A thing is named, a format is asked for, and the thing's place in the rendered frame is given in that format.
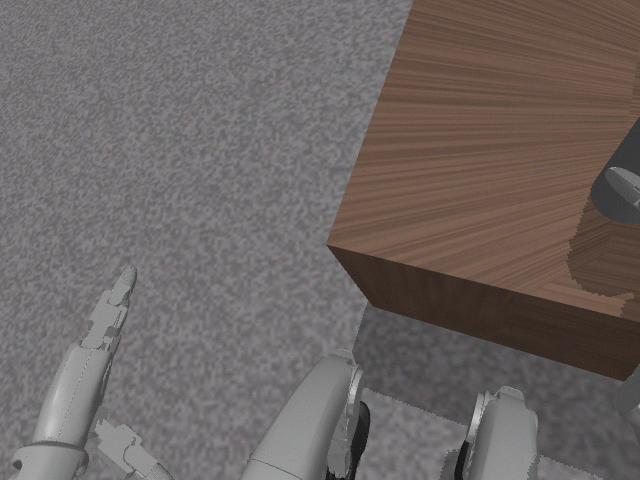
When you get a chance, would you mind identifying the left robot hand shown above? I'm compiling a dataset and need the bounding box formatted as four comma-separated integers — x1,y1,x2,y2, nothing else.
32,265,174,480

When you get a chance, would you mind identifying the right robot hand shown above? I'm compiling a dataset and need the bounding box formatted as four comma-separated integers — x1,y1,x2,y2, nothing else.
605,167,640,211

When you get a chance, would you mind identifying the bottle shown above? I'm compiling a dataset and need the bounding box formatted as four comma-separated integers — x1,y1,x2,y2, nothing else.
591,116,640,224

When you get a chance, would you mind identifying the right robot arm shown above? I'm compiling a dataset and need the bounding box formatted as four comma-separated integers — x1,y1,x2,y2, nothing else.
616,364,640,447

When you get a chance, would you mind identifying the left robot arm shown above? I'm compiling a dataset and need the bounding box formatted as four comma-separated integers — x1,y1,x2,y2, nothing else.
8,442,89,480

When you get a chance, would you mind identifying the left robot foot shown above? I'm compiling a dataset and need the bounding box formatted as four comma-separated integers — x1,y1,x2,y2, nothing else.
325,401,370,480

